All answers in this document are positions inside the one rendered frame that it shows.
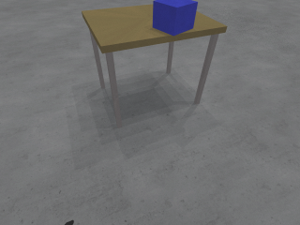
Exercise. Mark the carton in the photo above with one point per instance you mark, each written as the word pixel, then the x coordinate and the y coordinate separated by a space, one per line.
pixel 174 16

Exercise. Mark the table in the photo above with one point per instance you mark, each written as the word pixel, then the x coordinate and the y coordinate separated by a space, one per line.
pixel 122 28

